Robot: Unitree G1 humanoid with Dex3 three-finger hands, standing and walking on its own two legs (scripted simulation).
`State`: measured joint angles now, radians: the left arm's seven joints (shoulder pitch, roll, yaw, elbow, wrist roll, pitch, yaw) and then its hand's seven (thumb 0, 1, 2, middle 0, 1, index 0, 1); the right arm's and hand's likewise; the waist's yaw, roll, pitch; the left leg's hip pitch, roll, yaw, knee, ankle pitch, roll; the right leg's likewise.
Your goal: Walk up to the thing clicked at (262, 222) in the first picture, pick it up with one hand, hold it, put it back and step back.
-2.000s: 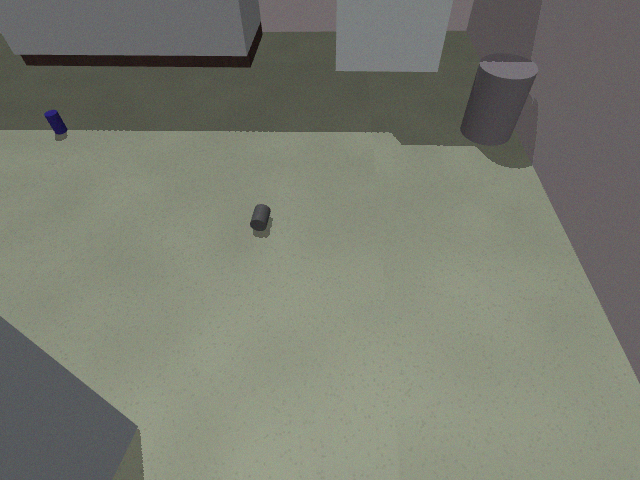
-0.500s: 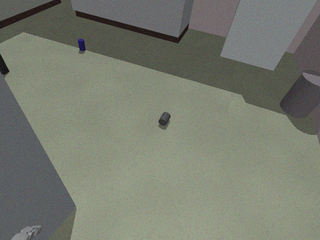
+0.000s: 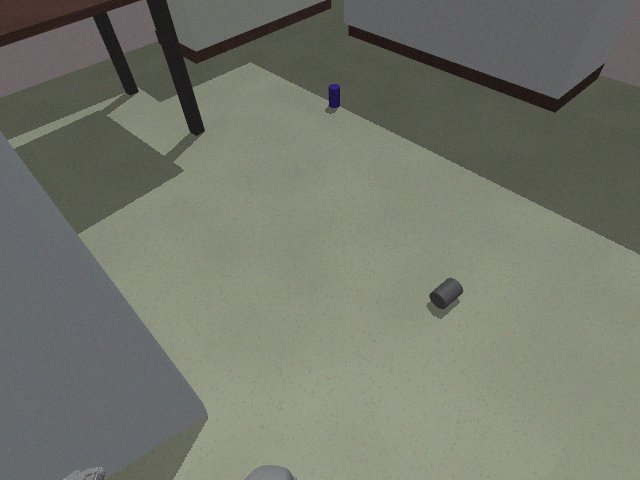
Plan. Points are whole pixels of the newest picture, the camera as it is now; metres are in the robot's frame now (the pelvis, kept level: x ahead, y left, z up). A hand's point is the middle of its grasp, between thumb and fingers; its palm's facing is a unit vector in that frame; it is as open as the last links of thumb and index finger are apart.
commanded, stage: walk up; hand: left
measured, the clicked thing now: (446, 293) +0.87 -0.32 -0.72
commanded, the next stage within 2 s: none
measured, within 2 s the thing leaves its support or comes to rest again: neither
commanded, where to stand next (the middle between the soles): +0.72 -0.74 m, yaw +40 degrees
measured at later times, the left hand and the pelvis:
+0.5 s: hand (273, 442) +0.21 +0.12 -0.16, palm faces +0.18 -0.93 -0.31, open 7.4 cm; pelvis +0.18 -0.18 -0.03, yaw +16 degrees
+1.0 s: hand (417, 418) +0.26 -0.10 -0.17, palm faces +0.40 -0.85 -0.35, open 7.4 cm; pelvis +0.35 -0.36 -0.02, yaw +28 degrees
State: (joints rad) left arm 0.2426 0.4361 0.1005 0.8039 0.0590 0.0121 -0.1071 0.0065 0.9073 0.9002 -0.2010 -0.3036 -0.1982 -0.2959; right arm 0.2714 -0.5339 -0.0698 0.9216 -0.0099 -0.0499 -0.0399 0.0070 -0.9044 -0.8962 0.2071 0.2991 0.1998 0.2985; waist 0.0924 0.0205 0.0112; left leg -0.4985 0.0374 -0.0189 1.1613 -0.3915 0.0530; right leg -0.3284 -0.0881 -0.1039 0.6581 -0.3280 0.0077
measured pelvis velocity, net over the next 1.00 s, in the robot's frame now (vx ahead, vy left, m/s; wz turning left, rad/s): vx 0.35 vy -0.36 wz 0.48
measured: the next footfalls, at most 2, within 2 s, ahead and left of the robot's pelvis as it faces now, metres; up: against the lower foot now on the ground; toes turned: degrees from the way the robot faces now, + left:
left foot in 0.22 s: +0.21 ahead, +0.04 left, +0.00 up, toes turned +13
right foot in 0.58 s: +0.37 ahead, -0.38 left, +0.00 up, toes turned +16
